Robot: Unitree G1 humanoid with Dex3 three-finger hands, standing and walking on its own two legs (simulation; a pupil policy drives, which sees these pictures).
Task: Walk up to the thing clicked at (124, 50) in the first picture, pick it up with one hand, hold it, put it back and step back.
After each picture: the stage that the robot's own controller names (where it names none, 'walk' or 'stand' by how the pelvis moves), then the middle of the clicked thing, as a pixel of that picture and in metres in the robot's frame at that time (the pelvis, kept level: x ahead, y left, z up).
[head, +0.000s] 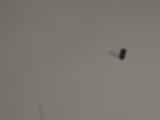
stand; (122, 54) +1.25 -0.44 -0.72
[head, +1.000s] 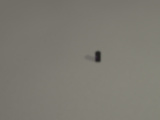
walk; (97, 56) +1.19 -0.06 -0.69
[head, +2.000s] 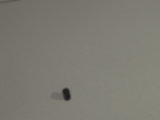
walk; (66, 94) +0.72 +0.21 -0.71
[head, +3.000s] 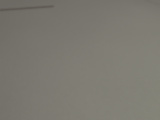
walk; out of the picture +0.46 +0.17 -0.71
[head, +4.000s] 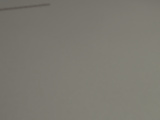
stand; out of the picture +0.38 +0.19 -0.72
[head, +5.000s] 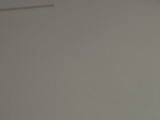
stand; out of the picture +0.38 +0.17 -0.72
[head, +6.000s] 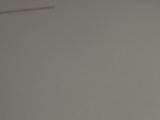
stand; out of the picture +0.39 +0.18 -0.72
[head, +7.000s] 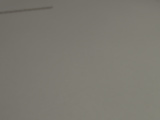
stand; out of the picture +0.38 +0.18 -0.72
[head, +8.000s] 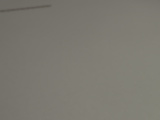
go down; out of the picture +0.37 +0.18 -0.72
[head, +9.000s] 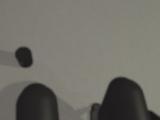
go down; (24, 58) +0.47 +0.20 -0.31
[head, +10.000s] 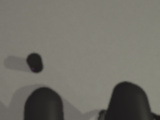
approach; (35, 63) +0.47 +0.19 -0.31
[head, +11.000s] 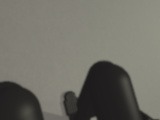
close in; out of the picture +0.46 +0.23 -0.23
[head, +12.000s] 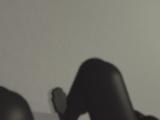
close; out of the picture +0.45 +0.24 -0.23
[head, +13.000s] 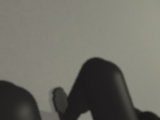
lift; out of the picture +0.43 +0.23 -0.24
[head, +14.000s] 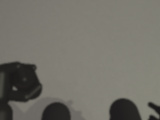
lift; (28, 84) +0.34 +0.19 -0.04
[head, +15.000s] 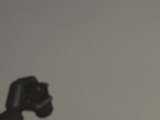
hold; (40, 101) +0.31 +0.16 -0.02
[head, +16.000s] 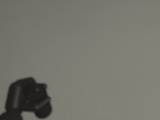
hold; (39, 102) +0.31 +0.17 -0.02
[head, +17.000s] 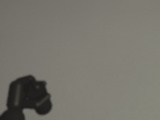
crouch; (40, 99) +0.33 +0.16 -0.06
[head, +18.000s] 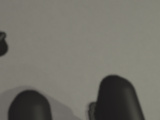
lower; out of the picture +0.50 +0.22 -0.10
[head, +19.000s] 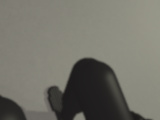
lower; out of the picture +0.47 +0.26 -0.24
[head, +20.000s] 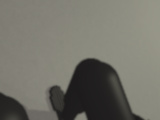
lower; out of the picture +0.47 +0.26 -0.24
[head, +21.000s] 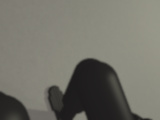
lower; out of the picture +0.47 +0.26 -0.25
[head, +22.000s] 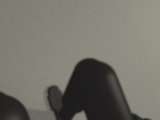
lower; out of the picture +0.47 +0.25 -0.25
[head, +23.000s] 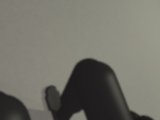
open; out of the picture +0.46 +0.23 -0.26
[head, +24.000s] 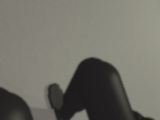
stand; out of the picture +0.46 +0.24 -0.25
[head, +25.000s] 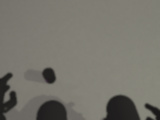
walk; (49, 76) +0.47 +0.16 -0.43
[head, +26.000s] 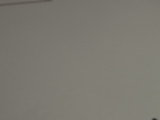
stand; out of the picture +0.40 +0.16 -0.66
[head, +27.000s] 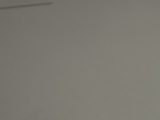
stand; out of the picture +0.40 +0.16 -0.67
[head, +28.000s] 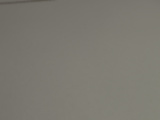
stand; out of the picture +0.41 +0.16 -0.69
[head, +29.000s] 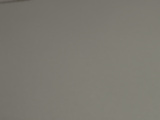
walk; out of the picture +0.42 +0.16 -0.72
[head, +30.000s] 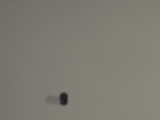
walk; (63, 99) +0.58 +0.11 -0.71
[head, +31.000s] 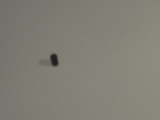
walk; (54, 60) +0.89 +0.27 -0.68
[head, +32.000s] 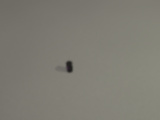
stand; (69, 66) +1.04 +0.17 -0.71
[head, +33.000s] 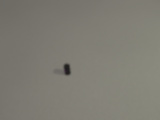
stand; (67, 69) +1.04 +0.19 -0.73
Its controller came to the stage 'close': yes
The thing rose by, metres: 0.70
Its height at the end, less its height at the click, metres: +0.00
